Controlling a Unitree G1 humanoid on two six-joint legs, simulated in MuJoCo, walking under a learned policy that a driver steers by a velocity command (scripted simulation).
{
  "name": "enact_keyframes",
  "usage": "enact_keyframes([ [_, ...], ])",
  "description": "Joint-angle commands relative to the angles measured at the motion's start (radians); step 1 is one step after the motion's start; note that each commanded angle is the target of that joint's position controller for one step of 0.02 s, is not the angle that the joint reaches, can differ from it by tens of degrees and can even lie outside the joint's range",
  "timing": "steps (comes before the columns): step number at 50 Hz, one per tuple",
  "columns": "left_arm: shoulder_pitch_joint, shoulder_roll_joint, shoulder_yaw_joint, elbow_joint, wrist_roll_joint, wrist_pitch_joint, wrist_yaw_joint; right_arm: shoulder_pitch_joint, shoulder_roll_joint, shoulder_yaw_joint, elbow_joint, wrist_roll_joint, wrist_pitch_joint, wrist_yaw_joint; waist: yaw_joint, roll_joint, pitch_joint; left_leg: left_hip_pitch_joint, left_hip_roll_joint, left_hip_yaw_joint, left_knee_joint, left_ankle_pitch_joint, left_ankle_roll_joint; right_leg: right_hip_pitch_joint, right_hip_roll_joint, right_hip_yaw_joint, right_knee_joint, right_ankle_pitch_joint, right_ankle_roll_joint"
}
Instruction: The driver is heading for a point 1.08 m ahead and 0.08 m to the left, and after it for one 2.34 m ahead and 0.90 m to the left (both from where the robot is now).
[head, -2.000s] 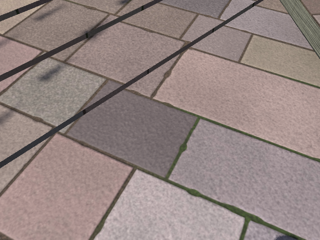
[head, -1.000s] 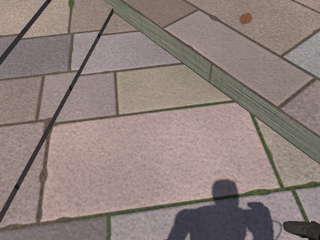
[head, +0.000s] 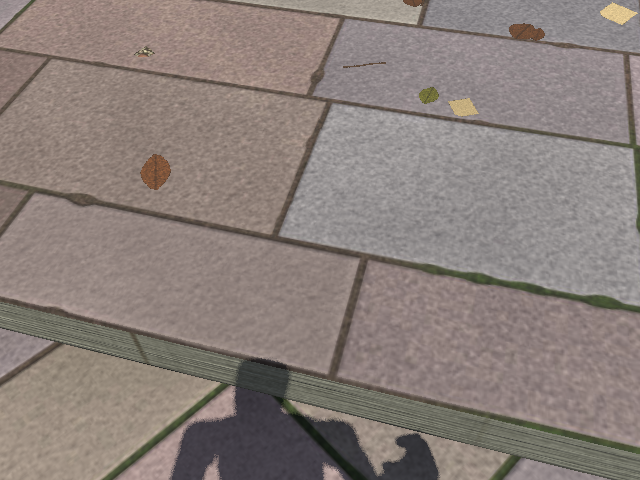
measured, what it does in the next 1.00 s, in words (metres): walks ahead: left foot, then right foot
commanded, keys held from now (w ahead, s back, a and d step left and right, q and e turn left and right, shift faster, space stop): w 1.00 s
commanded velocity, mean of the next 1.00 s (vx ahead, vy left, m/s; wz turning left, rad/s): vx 0.50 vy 0.00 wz -0.13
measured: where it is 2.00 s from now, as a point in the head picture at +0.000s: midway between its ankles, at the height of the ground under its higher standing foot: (360, 176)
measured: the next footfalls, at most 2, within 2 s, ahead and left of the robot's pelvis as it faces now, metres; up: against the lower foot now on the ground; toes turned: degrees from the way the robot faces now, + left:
left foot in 0.10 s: +0.21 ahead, +0.13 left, +0.00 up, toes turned -2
right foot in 0.56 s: +0.41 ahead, -0.07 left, +0.00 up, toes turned -8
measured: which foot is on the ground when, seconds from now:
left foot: up 0.00-0.08, down 0.10-0.56, up 0.58-1.00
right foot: down 0.00-0.10, up 0.12-0.54, down 0.56-1.00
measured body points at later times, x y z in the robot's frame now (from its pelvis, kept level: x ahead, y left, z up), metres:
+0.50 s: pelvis +0.26 +0.03 +0.00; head +0.29 +0.03 +0.45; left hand +0.47 +0.24 -0.11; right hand +0.20 -0.23 -0.14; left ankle +0.17 +0.14 -0.74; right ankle +0.36 -0.08 -0.72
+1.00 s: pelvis +0.50 +0.01 +0.00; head +0.54 +0.00 +0.45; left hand +0.38 +0.24 -0.13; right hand +0.73 -0.18 -0.07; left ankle +0.65 +0.10 -0.48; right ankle +0.37 -0.06 -0.74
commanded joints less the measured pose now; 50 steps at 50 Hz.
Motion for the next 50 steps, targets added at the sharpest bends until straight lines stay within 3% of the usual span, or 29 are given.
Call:
enact_keyframes([
  [1,-0.017,0.172,0.044,-0.047,0.002,-0.020,0.009,-0.063,-0.102,-0.027,-0.087,0.005,-0.029,-0.004,-0.022,-0.128,-0.018,0.142,-0.038,0.017,-0.090,0.020,0.019,-0.064,-0.263,0.206,-0.054,0.246,-0.115],
  [3,-0.035,0.172,0.040,-0.035,0.003,-0.024,0.014,0.031,-0.117,-0.036,-0.061,0.000,-0.040,-0.013,-0.069,-0.122,-0.030,0.284,-0.062,0.039,-0.144,-0.028,0.047,-0.079,-0.265,0.218,0.017,0.302,-0.082],
  [4,-0.034,0.153,0.032,-0.025,0.000,-0.029,0.015,0.125,-0.129,-0.045,-0.028,-0.008,-0.052,-0.024,-0.114,-0.083,-0.060,0.406,-0.076,0.045,-0.207,-0.048,0.068,-0.093,-0.219,0.188,0.135,0.385,-0.061],
  [5,-0.035,0.101,0.013,-0.030,-0.005,-0.037,0.012,0.255,-0.189,-0.061,-0.009,-0.023,-0.066,-0.038,-0.174,0.021,-0.148,0.561,0.061,-0.101,-0.271,-0.158,0.114,-0.148,-0.147,0.107,0.381,0.347,-0.029],
  [6,0.042,0.040,0.000,-0.064,-0.031,-0.040,0.013,0.343,-0.319,-0.093,0.003,-0.029,-0.058,-0.042,-0.161,0.279,-0.243,0.772,0.287,-0.531,-0.407,-0.342,0.223,-0.404,0.017,-0.032,0.669,-0.050,0.018],
  [7,0.046,0.091,0.002,-0.038,0.002,-0.030,0.019,0.293,-0.267,-0.090,0.015,-0.005,-0.044,-0.035,-0.117,0.212,-0.177,0.704,0.324,-0.696,-0.474,-0.442,0.247,-0.515,-0.017,-0.007,0.777,-0.232,0.011],
  [8,0.010,0.102,0.004,-0.016,0.009,-0.022,0.015,0.224,-0.182,-0.070,-0.003,0.004,-0.040,-0.027,-0.098,0.072,-0.075,0.605,0.287,-0.579,-0.471,-0.462,0.243,-0.518,-0.063,0.020,0.809,-0.165,0.005],
  [9,-0.039,0.100,0.001,-0.013,0.008,-0.020,0.007,0.179,-0.129,-0.057,-0.004,0.006,-0.042,-0.024,-0.092,0.017,-0.035,0.543,0.237,-0.448,-0.471,-0.357,0.228,-0.497,-0.094,0.006,0.782,-0.108,0.008],
  [11,-0.082,0.083,-0.005,-0.011,0.022,-0.009,-0.002,0.175,-0.092,-0.042,0.022,0.008,-0.055,-0.029,-0.081,0.067,-0.006,0.496,0.159,-0.260,-0.487,-0.087,0.199,-0.461,-0.127,-0.021,0.715,-0.060,0.020],
  [14,-0.103,0.066,-0.015,0.000,0.030,-0.001,-0.008,0.229,-0.109,-0.046,0.066,0.019,-0.081,-0.021,-0.077,0.068,-0.036,0.526,0.135,-0.148,-0.469,0.220,0.216,-0.459,-0.120,-0.055,0.703,-0.017,0.041],
  [19,-0.301,0.026,-0.046,-0.042,0.033,-0.007,-0.018,0.261,-0.098,-0.040,0.119,0.026,-0.079,-0.019,-0.106,0.063,0.000,0.533,0.097,-0.028,-0.500,0.348,0.223,-0.496,-0.165,-0.157,0.469,0.096,0.082],
  [22,-0.390,0.006,-0.065,-0.060,0.022,-0.014,-0.015,0.284,-0.116,-0.042,0.146,0.021,-0.074,-0.017,-0.123,0.074,-0.008,0.500,0.075,0.024,-0.460,0.489,0.198,-0.365,-0.133,-0.218,0.288,0.151,0.071],
  [23,-0.346,-0.005,-0.070,-0.040,0.020,-0.010,-0.007,0.310,-0.111,-0.041,0.163,0.019,-0.071,-0.021,-0.115,0.110,-0.044,0.510,0.100,0.025,-0.423,0.528,0.206,-0.307,-0.122,-0.231,0.312,0.146,0.056],
  [25,-0.303,0.024,-0.062,-0.020,0.020,-0.014,0.006,0.296,-0.116,-0.040,0.169,0.025,-0.069,-0.026,-0.083,0.079,-0.046,0.514,0.117,0.015,-0.345,0.648,0.204,-0.239,-0.105,-0.223,0.263,0.121,0.022],
  [27,-0.126,0.050,-0.044,0.046,0.038,-0.029,0.022,0.270,-0.121,-0.037,0.171,0.037,-0.062,-0.028,0.006,0.014,-0.109,0.482,0.077,0.044,-0.101,0.704,0.181,-0.027,-0.073,-0.230,0.125,0.151,-0.020],
  [28,0.016,0.111,-0.022,0.083,0.053,-0.035,0.033,0.252,-0.100,-0.028,0.145,0.038,-0.065,-0.030,0.065,-0.042,-0.181,0.329,0.035,0.066,0.118,0.454,0.155,0.174,-0.209,-0.080,0.091,0.150,-0.056],
  [29,0.066,0.221,0.002,0.085,0.055,-0.032,0.040,0.324,0.023,-0.003,0.110,0.043,-0.061,-0.025,0.013,-0.287,-0.241,0.049,-0.117,0.132,0.496,-0.302,0.108,0.354,-0.525,0.345,0.028,0.395,-0.173],
  [30,0.088,0.221,0.021,0.108,-0.001,-0.015,0.032,0.342,-0.075,-0.027,0.142,0.026,-0.036,-0.036,0.034,-0.188,-0.279,-0.036,-0.125,0.025,0.680,-0.403,0.114,0.315,-0.543,0.453,-0.023,0.244,-0.251],
  [32,-0.060,0.085,-0.012,0.089,-0.001,-0.014,0.024,0.243,-0.058,-0.027,0.122,-0.001,-0.034,-0.024,-0.021,-0.123,-0.059,-0.158,-0.053,0.016,0.784,-0.303,0.119,0.107,-0.432,0.273,-0.087,-0.053,-0.207],
  [34,-0.084,0.025,-0.031,0.107,0.003,-0.026,0.028,0.231,-0.035,-0.027,0.115,-0.005,-0.020,-0.007,-0.076,-0.113,0.011,-0.147,-0.014,0.017,0.776,-0.228,0.108,-0.030,-0.350,0.167,-0.143,-0.064,-0.149],
  [39,0.019,0.040,-0.024,0.184,0.000,-0.054,0.033,0.134,0.015,-0.020,0.061,-0.011,0.012,0.001,-0.091,-0.085,0.041,-0.316,0.003,0.054,0.869,-0.159,0.065,-0.069,-0.328,0.086,-0.182,0.059,-0.175],
  [40,0.103,0.017,-0.028,0.220,0.005,-0.056,0.034,0.086,0.065,-0.008,0.047,-0.004,0.022,-0.017,-0.052,-0.158,0.031,-0.444,-0.034,0.106,1.144,-0.266,0.066,-0.027,-0.355,0.112,-0.173,0.086,-0.226],
  [42,0.145,0.020,-0.034,0.242,0.002,-0.063,0.035,-0.071,0.093,0.013,-0.054,0.000,0.025,-0.049,-0.043,-0.111,0.088,-0.758,-0.013,0.059,1.366,-0.385,0.095,0.040,-0.416,0.152,-0.186,-0.044,-0.232],
  [43,0.176,0.019,-0.038,0.260,0.012,-0.070,0.031,-0.157,0.124,0.028,-0.106,0.005,0.022,-0.064,-0.026,-0.135,0.106,-0.919,-0.023,0.030,1.537,-0.460,0.124,0.090,-0.450,0.178,-0.179,-0.066,-0.226],
  [44,0.190,0.016,-0.044,0.275,0.014,-0.076,0.033,-0.206,0.133,0.040,-0.151,0.009,0.015,-0.074,-0.036,-0.089,0.111,-0.991,-0.024,-0.014,1.551,-0.481,0.148,0.106,-0.455,0.159,-0.181,-0.110,-0.193],
  [46,0.170,0.010,-0.062,0.299,0.007,-0.082,0.033,-0.245,0.137,0.060,-0.198,0.021,0.004,-0.073,-0.066,-0.037,0.127,-0.963,-0.024,0.026,1.413,-0.454,0.164,0.025,-0.402,0.074,-0.219,-0.164,-0.131],
  [47,0.165,-0.005,-0.072,0.321,-0.010,-0.073,0.036,-0.287,0.154,0.080,-0.241,0.012,0.005,-0.063,-0.081,-0.019,0.123,-0.865,-0.002,0.079,1.233,-0.418,0.163,-0.063,-0.340,0.011,-0.254,-0.154,-0.094],
  [49,0.159,0.016,-0.074,0.321,-0.028,-0.057,0.063,-0.261,0.142,0.088,-0.276,-0.006,0.024,-0.037,-0.081,-0.029,0.065,-0.583,0.019,0.158,0.973,-0.321,0.153,-0.140,-0.343,-0.021,-0.401,0.150,-0.142],
  [50,0.177,0.015,-0.073,0.338,-0.037,-0.052,0.067,-0.243,0.143,0.090,-0.278,-0.001,0.037,-0.037,-0.065,-0.072,0.030,-0.462,0.013,0.184,0.883,-0.311,0.166,-0.095,-0.338,-0.074,-0.429,0.349,-0.146],
])
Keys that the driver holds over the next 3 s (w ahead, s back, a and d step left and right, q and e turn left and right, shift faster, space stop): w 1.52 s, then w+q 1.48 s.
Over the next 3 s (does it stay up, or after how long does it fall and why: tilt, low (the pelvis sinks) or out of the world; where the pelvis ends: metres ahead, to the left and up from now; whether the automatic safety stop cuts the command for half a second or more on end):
stays up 1.66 0.19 0.15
